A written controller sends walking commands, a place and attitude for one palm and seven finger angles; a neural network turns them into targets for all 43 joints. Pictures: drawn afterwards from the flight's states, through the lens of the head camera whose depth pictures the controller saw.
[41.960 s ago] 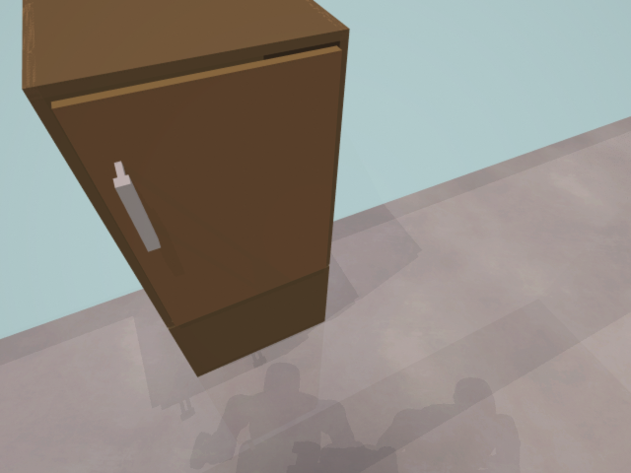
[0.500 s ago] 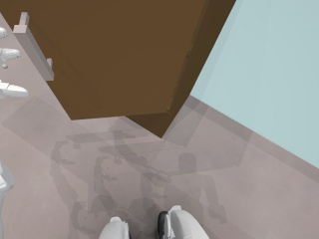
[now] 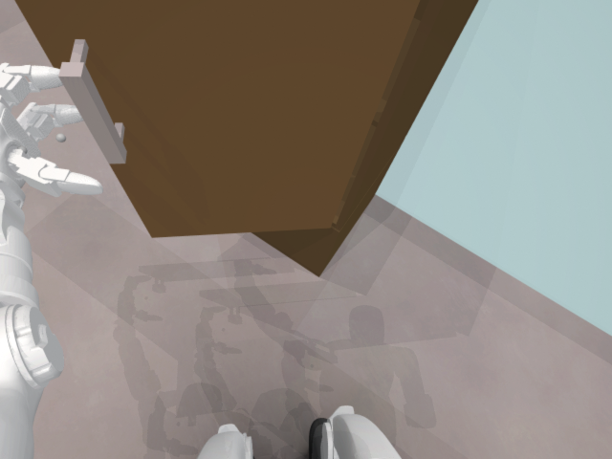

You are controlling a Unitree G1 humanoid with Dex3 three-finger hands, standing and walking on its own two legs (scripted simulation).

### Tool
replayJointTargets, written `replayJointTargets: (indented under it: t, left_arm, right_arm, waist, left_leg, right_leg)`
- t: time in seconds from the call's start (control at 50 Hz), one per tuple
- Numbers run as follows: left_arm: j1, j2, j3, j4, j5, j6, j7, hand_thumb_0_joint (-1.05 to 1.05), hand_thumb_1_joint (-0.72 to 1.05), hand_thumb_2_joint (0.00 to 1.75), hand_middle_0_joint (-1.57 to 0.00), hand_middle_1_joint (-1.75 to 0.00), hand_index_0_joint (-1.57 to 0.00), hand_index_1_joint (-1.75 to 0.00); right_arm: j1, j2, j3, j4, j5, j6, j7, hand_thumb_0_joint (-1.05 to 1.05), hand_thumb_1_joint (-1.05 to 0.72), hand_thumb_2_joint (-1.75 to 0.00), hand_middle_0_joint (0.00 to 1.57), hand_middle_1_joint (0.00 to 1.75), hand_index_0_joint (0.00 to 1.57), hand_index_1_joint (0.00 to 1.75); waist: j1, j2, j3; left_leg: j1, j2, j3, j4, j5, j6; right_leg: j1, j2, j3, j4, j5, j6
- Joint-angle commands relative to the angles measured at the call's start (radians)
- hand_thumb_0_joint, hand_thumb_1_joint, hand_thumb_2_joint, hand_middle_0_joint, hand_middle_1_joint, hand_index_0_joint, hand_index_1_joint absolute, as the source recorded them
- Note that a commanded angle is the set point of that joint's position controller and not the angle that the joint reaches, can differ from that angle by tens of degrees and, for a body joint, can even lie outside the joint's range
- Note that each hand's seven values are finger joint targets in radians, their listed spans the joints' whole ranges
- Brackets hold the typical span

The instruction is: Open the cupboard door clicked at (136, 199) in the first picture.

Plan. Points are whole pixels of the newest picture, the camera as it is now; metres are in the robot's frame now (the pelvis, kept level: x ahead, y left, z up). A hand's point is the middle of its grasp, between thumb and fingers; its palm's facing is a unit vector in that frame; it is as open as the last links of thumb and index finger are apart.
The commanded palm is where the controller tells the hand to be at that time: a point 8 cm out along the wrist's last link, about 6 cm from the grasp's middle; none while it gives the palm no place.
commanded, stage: slide the fingers in behind the handle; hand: left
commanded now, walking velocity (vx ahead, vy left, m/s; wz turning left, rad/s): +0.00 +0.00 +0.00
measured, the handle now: (100, 107) +0.53 +0.24 +0.08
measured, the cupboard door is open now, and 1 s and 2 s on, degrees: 40 40 40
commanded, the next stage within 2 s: close the thumb around the handle in 1.18 s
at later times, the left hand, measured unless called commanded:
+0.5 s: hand (95, 136) +0.49 +0.23 +0.08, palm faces +0.05 -1.00 +0.01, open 14.0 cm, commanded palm +0.46 +0.27 +0.08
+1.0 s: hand (112, 136) +0.49 +0.22 +0.08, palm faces +0.06 -1.00 -0.03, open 14.0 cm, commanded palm +0.46 +0.26 +0.08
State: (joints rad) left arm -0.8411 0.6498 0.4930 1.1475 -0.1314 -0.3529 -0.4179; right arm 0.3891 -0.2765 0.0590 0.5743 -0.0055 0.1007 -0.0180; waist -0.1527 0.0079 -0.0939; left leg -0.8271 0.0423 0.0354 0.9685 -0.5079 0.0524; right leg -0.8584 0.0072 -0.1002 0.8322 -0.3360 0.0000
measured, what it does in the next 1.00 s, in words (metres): stands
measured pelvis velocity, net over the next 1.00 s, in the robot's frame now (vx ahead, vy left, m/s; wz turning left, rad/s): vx -0.01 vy -0.01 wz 0.00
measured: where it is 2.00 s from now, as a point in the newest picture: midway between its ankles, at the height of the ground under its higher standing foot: outside the picture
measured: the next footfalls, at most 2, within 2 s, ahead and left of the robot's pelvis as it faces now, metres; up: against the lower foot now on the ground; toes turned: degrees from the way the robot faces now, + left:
none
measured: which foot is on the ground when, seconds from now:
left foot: down 0.00-1.00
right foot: down 0.00-1.00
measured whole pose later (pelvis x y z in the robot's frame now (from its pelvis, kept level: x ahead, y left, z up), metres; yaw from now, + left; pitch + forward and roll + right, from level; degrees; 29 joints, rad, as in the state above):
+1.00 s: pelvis -0.01 -0.01 +0.00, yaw +0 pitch +20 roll -3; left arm -0.85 0.55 0.44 1.14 -0.10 -0.40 -0.29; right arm 0.39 -0.27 0.05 0.60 -0.01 0.07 -0.01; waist -0.15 0.01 -0.08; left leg -0.81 0.04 0.05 0.95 -0.49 0.04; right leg -0.86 0.01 -0.09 0.85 -0.34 -0.01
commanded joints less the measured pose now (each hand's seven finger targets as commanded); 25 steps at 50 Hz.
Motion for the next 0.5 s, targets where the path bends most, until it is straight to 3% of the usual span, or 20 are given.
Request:
replayJointTargets:
  t: [0.0,0.06,0.12,0.2,0.24,0.26,0.32,0.38,0.4,0.44,0.46,0.48]
  left_arm:
    - [-0.421,0.287,0.012,-0.212,-0.004,-0.057,0.019,0.00,-0.50,0.30,-0.30,-1.20,-0.30,-1.20]
    - [-0.423,0.235,-0.022,-0.214,-0.006,-0.060,0.016,0.00,-0.50,0.30,-0.30,-1.20,-0.30,-1.20]
    - [-0.416,0.224,-0.018,-0.207,-0.029,-0.062,0.010,0.00,-0.50,0.30,-0.30,-1.20,-0.30,-1.20]
    - [-0.422,0.242,-0.003,-0.166,-0.028,-0.052,0.018,0.00,-0.50,0.30,-0.30,-1.20,-0.30,-1.20]
    - [-0.436,0.241,-0.012,-0.207,-0.012,-0.066,0.029,0.00,-0.50,0.30,-0.30,-1.20,-0.30,-1.20]
    - [-0.426,0.201,-0.042,-0.215,-0.005,-0.068,0.032,0.00,-0.50,0.30,-0.30,-1.20,-0.30,-1.20]
    - [-0.405,0.196,-0.033,-0.217,-0.014,-0.074,0.043,0.00,-0.50,0.30,-0.30,-1.20,-0.30,-1.20]
    - [-0.431,0.183,-0.030,-0.221,-0.028,-0.072,0.049,0.00,-0.50,0.30,-0.30,-1.20,-0.30,-1.20]
    - [-0.418,0.171,-0.032,-0.202,-0.031,-0.068,0.053,0.00,-0.50,0.30,-0.30,-1.20,-0.30,-1.20]
    - [-0.443,0.218,-0.004,-0.226,-0.019,-0.076,0.071,0.00,-0.50,0.30,-0.30,-1.20,-0.30,-1.20]
    - [-0.420,0.210,-0.009,-0.221,-0.010,-0.077,0.081,0.00,-0.50,0.30,-0.30,-1.20,-0.30,-1.20]
    - [-0.440,0.182,-0.037,-0.237,-0.003,-0.081,0.088,0.00,-0.50,0.30,-0.30,-1.20,-0.30,-1.20]
  right_arm:
    - [0.184,-0.196,-0.076,-0.033,0.000,-0.013,-0.018,0.00,-0.90,-0.90,0.20,0.30,0.20,0.30]
    - [0.187,-0.192,-0.077,-0.027,-0.001,-0.016,-0.018,0.00,-0.90,-0.90,0.20,0.30,0.20,0.30]
    - [0.189,-0.195,-0.077,-0.026,0.000,-0.019,-0.019,0.00,-0.90,-0.90,0.20,0.30,0.20,0.30]
    - [0.179,-0.196,-0.073,-0.022,0.002,-0.020,-0.021,0.00,-0.90,-0.90,0.20,0.30,0.20,0.30]
    - [0.182,-0.191,-0.074,-0.027,0.000,-0.022,-0.020,0.00,-0.90,-0.90,0.20,0.30,0.20,0.30]
    - [0.181,-0.185,-0.077,-0.024,-0.001,-0.024,-0.016,0.00,-0.90,-0.90,0.20,0.30,0.20,0.30]
    - [0.193,-0.189,-0.081,-0.022,-0.002,-0.024,-0.014,0.00,-0.90,-0.90,0.20,0.30,0.20,0.30]
    - [0.183,-0.188,-0.082,-0.020,0.002,-0.025,-0.016,0.00,-0.90,-0.90,0.20,0.30,0.20,0.30]
    - [0.180,-0.188,-0.081,-0.021,0.002,-0.027,-0.015,0.00,-0.90,-0.90,0.20,0.30,0.20,0.30]
    - [0.182,-0.188,-0.080,-0.021,0.000,-0.027,-0.017,0.00,-0.90,-0.90,0.20,0.30,0.20,0.30]
    - [0.182,-0.184,-0.079,-0.023,0.001,-0.028,-0.015,0.00,-0.90,-0.90,0.20,0.30,0.20,0.30]
    - [0.177,-0.179,-0.078,-0.024,-0.001,-0.031,-0.012,0.00,-0.90,-0.90,0.20,0.30,0.20,0.30]
  waist:
    - [-0.014,0.185,-0.434]
    - [-0.015,0.224,-0.451]
    - [-0.023,0.171,-0.453]
    - [-0.022,0.125,-0.409]
    - [-0.011,0.186,-0.438]
    - [-0.012,0.226,-0.447]
    - [-0.016,0.161,-0.449]
    - [-0.015,0.141,-0.455]
    - [-0.016,0.146,-0.444]
    - [-0.007,0.174,-0.459]
    - [0.001,0.167,-0.459]
    - [-0.008,0.193,-0.443]
  left_leg:
    - [0.317,0.004,-0.104,-0.114,0.623,-0.059]
    - [0.371,0.007,-0.112,-0.110,0.671,-0.070]
    - [0.350,0.005,-0.111,-0.110,0.658,-0.061]
    - [0.254,-0.006,-0.098,-0.125,0.528,-0.044]
    - [0.297,-0.005,-0.101,-0.124,0.580,-0.053]
    - [0.331,-0.004,-0.099,-0.119,0.600,-0.058]
    - [0.326,-0.001,-0.103,-0.113,0.615,-0.053]
    - [0.299,-0.006,-0.098,-0.123,0.564,-0.048]
    - [0.288,-0.008,-0.093,-0.127,0.543,-0.045]
    - [0.287,-0.010,-0.092,-0.125,0.549,-0.046]
    - [0.281,-0.012,-0.091,-0.127,0.547,-0.046]
    - [0.284,-0.012,-0.088,-0.128,0.542,-0.046]
  right_leg:
    - [0.216,0.042,0.047,-0.025,0.307,-0.023]
    - [0.183,0.043,0.041,-0.023,0.299,-0.026]
    - [0.213,0.045,0.042,-0.026,0.322,-0.028]
    - [0.249,0.039,0.051,-0.029,0.298,-0.025]
    - [0.234,0.036,0.050,-0.022,0.305,-0.028]
    - [0.206,0.037,0.049,-0.024,0.295,-0.027]
    - [0.225,0.041,0.048,-0.025,0.314,-0.028]
    - [0.255,0.038,0.052,-0.029,0.315,-0.026]
    - [0.252,0.037,0.052,-0.032,0.308,-0.025]
    - [0.261,0.035,0.057,-0.024,0.315,-0.026]
    - [0.268,0.035,0.058,-0.023,0.314,-0.027]
    - [0.254,0.034,0.059,-0.026,0.311,-0.026]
